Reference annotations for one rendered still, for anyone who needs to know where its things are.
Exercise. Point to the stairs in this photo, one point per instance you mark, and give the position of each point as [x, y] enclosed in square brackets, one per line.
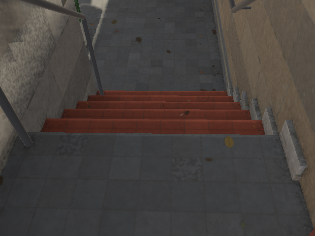
[200, 112]

